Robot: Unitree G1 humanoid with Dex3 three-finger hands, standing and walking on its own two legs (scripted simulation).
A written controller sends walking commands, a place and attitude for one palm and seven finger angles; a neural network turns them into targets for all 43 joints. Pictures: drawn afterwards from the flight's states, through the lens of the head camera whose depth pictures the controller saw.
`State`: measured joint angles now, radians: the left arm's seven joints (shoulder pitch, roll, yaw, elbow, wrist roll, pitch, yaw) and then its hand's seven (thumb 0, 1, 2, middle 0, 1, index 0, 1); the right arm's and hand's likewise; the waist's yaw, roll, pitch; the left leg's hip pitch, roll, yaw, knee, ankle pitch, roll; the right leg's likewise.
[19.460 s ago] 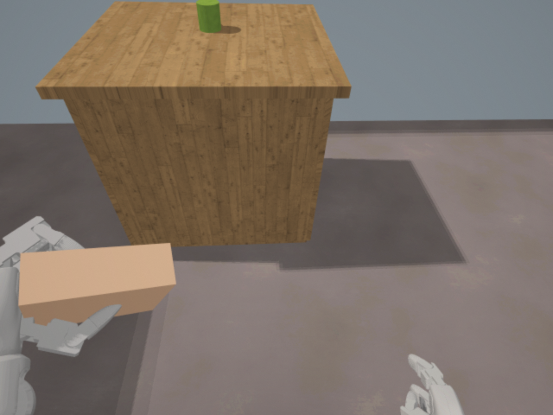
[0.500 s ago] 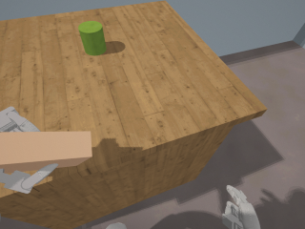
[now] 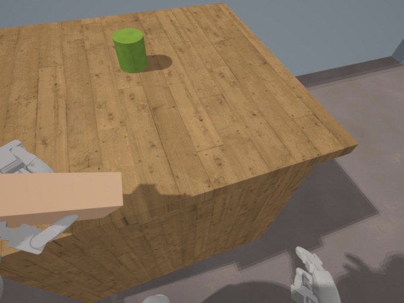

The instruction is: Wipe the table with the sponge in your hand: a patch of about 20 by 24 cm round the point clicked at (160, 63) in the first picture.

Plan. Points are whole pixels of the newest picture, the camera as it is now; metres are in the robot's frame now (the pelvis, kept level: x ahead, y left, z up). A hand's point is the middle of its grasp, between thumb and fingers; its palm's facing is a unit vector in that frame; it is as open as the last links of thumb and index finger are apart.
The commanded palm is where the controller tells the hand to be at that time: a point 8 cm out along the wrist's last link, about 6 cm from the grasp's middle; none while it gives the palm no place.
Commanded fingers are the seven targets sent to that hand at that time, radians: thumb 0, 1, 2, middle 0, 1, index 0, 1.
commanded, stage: shuffle to correct the standing spot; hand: left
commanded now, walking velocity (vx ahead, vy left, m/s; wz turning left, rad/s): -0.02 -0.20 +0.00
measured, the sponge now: (80, 199) +0.24 +0.20 +0.14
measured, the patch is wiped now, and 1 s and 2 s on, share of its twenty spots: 0.00 0.00 0.00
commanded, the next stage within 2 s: none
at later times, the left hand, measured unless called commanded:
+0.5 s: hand (50, 190) +0.23 +0.23 +0.17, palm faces +0.30 -0.84 -0.45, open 9.0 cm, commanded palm +0.17 +0.27 +0.18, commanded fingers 0.00 0.10 1.30 -1.20 -1.60 -1.20 -1.60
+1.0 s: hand (40, 198) +0.22 +0.24 +0.17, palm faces +0.32 -0.84 -0.44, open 9.0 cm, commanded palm +0.16 +0.28 +0.18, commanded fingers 0.00 0.10 1.30 -1.20 -1.60 -1.20 -1.60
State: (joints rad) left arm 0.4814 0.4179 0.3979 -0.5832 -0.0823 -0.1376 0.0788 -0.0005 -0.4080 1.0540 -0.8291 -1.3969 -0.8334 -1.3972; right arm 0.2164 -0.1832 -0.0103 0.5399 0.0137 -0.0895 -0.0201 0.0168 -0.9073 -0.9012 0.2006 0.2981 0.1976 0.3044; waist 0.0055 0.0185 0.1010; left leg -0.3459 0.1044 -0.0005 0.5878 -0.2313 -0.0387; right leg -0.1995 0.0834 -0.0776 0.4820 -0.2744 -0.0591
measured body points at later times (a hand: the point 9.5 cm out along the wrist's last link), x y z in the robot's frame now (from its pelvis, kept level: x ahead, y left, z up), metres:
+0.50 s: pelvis +0.01 -0.01 +0.00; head +0.06 +0.00 +0.44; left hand +0.21 +0.27 +0.19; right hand +0.19 -0.24 -0.09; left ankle +0.05 +0.14 -0.73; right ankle -0.01 -0.08 -0.73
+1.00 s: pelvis +0.00 +0.00 +0.00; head +0.04 +0.01 +0.45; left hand +0.20 +0.28 +0.19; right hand +0.17 -0.23 -0.08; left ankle +0.05 +0.14 -0.73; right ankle -0.01 -0.08 -0.73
